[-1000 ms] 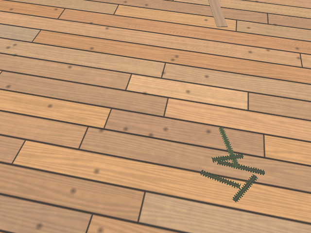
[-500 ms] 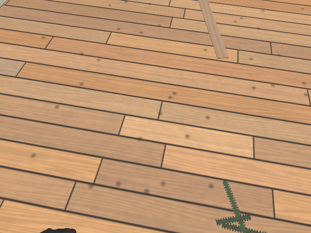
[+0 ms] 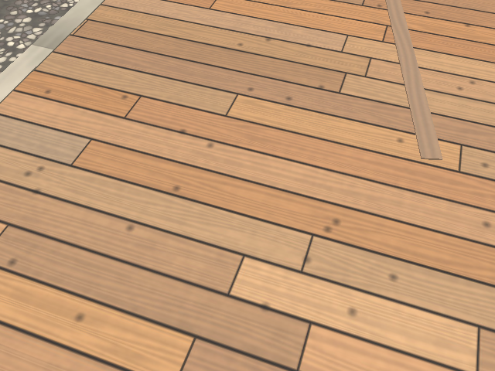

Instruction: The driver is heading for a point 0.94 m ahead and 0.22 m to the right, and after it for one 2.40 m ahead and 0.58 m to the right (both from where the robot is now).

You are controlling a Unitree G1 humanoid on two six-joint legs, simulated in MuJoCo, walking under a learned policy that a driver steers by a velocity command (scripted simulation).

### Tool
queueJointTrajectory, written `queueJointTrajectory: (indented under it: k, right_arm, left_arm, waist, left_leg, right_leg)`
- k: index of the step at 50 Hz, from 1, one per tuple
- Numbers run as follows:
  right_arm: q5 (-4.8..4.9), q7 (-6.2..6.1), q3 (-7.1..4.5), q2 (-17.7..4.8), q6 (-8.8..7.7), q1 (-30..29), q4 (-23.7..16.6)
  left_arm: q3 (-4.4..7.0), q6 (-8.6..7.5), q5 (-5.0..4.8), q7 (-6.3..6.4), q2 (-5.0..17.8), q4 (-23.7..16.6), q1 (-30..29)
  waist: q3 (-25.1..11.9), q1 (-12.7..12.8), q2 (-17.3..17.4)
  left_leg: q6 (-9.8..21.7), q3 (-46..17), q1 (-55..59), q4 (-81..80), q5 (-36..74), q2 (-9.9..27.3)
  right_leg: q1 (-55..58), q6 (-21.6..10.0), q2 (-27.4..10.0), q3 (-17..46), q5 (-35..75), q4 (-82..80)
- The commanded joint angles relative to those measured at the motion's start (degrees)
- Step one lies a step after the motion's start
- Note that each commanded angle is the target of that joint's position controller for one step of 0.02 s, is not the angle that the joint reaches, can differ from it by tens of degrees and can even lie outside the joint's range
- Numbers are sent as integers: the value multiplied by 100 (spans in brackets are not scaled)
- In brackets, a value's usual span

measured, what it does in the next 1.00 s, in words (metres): walks ahead, turning right: left foot, then right foot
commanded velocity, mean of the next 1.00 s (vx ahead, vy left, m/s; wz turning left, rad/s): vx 0.50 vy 0.00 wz -0.20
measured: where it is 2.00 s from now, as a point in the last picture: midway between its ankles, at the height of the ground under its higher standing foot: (332, 221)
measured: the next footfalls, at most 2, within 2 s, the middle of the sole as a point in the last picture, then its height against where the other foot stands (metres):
left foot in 0.10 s outside the picture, level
right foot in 0.64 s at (312, 350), level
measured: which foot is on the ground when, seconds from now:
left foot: up 0.00-0.08, down 0.10-0.64, up 0.66-1.00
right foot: down 0.00-0.12, up 0.14-0.62, down 0.64-1.00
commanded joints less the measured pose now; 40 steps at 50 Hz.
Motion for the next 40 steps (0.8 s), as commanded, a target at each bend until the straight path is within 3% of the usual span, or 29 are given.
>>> queueJointTrajectory:
  k: [1,3,4,5,6,7,8,9,10,11,14,18,22,27,29,30,31,32,33,34,35,36,37,38,39,40]
  right_arm:
    - [26,98,-74,-455,-132,-622,-542]
    - [20,123,-149,-643,-166,-190,-450]
    - [-4,103,-259,-826,-171,507,-229]
    - [-48,52,-401,-1169,-166,1519,46]
    - [-133,21,-546,-1780,-127,2176,175]
    - [-46,45,-437,-1407,-105,2315,214]
    - [-22,45,-320,-1107,-116,1902,163]
    - [-42,36,-263,-941,-114,1441,48]
    - [-85,55,-210,-777,-119,1066,9]
    - [-132,66,-159,-618,-152,841,-17]
    - [-109,73,-172,-670,-226,826,88]
    - [-90,-39,-206,-831,-207,1192,309]
    - [-36,-103,-208,-907,-164,1534,504]
    - [-34,-141,-257,-963,-56,1806,778]
    - [-29,-170,-295,-1028,4,1685,781]
    - [-29,-190,-315,-1091,32,1580,750]
    - [-30,-214,-322,-1122,78,1462,713]
    - [-65,-252,-281,-1036,123,1466,644]
    - [-200,-289,-190,-881,104,1593,470]
    - [-246,-153,49,-117,-78,2175,384]
    - [-30,-73,-66,-705,-288,1654,382]
    - [127,-33,-118,-917,-422,1089,190]
    - [83,-67,-109,-880,-484,825,139]
    - [-41,-106,-158,-894,-480,708,122]
    - [-96,-118,-188,-887,-422,749,88]
    - [-124,-129,-196,-817,-359,799,55]
  left_arm:
    - [233,44,-41,53,1014,-100,183]
    - [262,107,-44,79,1106,-115,25]
    - [239,139,-42,87,1050,-139,-79]
    - [146,148,25,96,825,-214,-53]
    - [-43,48,84,50,233,-336,567]
    - [-40,-83,47,20,334,-254,483]
    - [95,-174,-121,-25,836,-385,21]
    - [92,-209,-166,-24,858,-491,-367]
    - [107,-194,-90,2,812,-511,-550]
    - [144,-127,-35,26,773,-484,-483]
    - [115,60,17,53,494,-419,-310]
    - [116,69,88,55,436,-655,-997]
    - [42,12,46,-24,274,-856,-1770]
    - [-1,-13,-40,-201,325,-1107,-2274]
    - [30,-19,-42,-273,433,-1171,-2188]
    - [85,-14,-24,-285,542,-1142,-1937]
    - [183,-3,-3,-280,685,-1010,-1379]
    - [348,15,-1,-247,957,-747,-504]
    - [494,57,5,-171,1438,-602,410]
    - [515,42,-52,-209,1686,-571,450]
    - [379,37,-67,-196,1171,-624,457]
    - [336,13,-27,-161,988,-715,114]
    - [310,-8,14,-150,924,-831,-231]
    - [266,-10,48,-145,777,-917,-513]
    - [219,-15,105,-128,665,-988,-647]
    - [220,-11,89,-108,667,-1026,-678]
  waist:
    - [290,-71,-596]
    - [47,-393,-695]
    - [-367,-765,-636]
    - [-1117,-1142,-368]
    - [-1972,-1019,926]
    - [-2319,-1107,1331]
    - [-1521,-1077,912]
    - [-941,-944,553]
    - [-491,-779,242]
    - [-330,-569,336]
    - [-193,-355,327]
    - [19,-483,121]
    - [206,-746,135]
    - [383,-875,127]
    - [285,-741,193]
    - [81,-584,283]
    - [-278,-267,315]
    - [-778,96,163]
    - [-1447,309,-680]
    - [-1969,-200,-1953]
    - [-1875,121,-1301]
    - [-1125,133,-1037]
    - [-775,-25,-409]
    - [-489,-218,-184]
    - [-442,-406,-280]
    - [-403,-502,-358]
  left_leg:
    - [163,54,58,-329,-313,-128]
    - [336,204,744,-488,-692,-312]
    - [477,375,1704,-616,-682,-493]
    - [732,14,3275,-413,-550,-136]
    - [1605,-2407,5579,-586,-1255,1309]
    - [1854,-3974,5894,-1469,-1950,1663]
    - [1577,-3339,5283,-1579,-2356,1493]
    - [1396,-2587,4463,-1689,-2135,1282]
    - [1317,-2033,3651,-1909,-1722,1054]
    - [1227,-1652,3122,-2093,-1344,864]
    - [1306,-1057,2567,-2479,-650,686]
    - [1281,-573,2787,-2628,-52,608]
    - [1113,-167,2886,-2688,-207,445]
    - [995,105,3949,-2400,36,878]
    - [865,269,4266,-2022,935,988]
    - [780,383,4333,-1642,1925,966]
    - [662,579,4281,-902,2894,845]
    - [473,844,3843,275,3085,567]
    - [243,1002,2407,2179,1227,234]
    - [-84,408,-14,3888,-3347,-976]
    - [51,-427,-679,4420,-3450,-703]
    - [170,-383,-1017,4354,-2927,-453]
    - [206,-345,-803,4001,-2473,-213]
    - [157,-326,-467,3521,-2231,-69]
    - [119,-373,-86,3282,-2101,26]
    - [48,-365,65,3023,-2088,42]
  right_leg:
    - [81,-848,-1775,763,1729,-74]
    - [244,-712,-1797,724,2707,453]
    - [127,-580,-1556,511,3518,1266]
    - [-592,-393,-1238,256,3146,2626]
    - [-2918,34,-354,-74,1034,4926]
    - [-3868,55,-41,668,-1836,5867]
    - [-4427,-67,-405,886,-1634,6314]
    - [-4461,-142,-716,713,-1111,6176]
    - [-4271,-125,-929,618,-661,5798]
    - [-3902,-108,-1112,669,-341,5453]
    - [-3549,40,-1191,604,113,5004]
    - [-4045,232,-1179,566,1227,3780]
    - [-3745,232,-936,315,2114,2488]
    - [-4000,-49,-818,317,1724,1938]
    - [-3782,-244,-676,231,1201,1879]
    - [-3336,-345,-502,75,960,1896]
    - [-2538,-467,-265,-132,929,1828]
    - [-1284,-623,-82,-135,1077,1740]
    - [435,-1021,-1105,1450,1210,1784]
    - [2169,-2079,-2222,4515,-78,913]
    - [2210,-1876,-2129,4634,-681,500]
    - [1556,-1650,-1944,3845,-294,432]
    - [766,-1526,-1745,3280,301,365]
    - [18,-1471,-1583,2856,911,265]
    - [-432,-1461,-1463,2647,1307,137]
    - [-663,-1496,-1401,2538,1478,30]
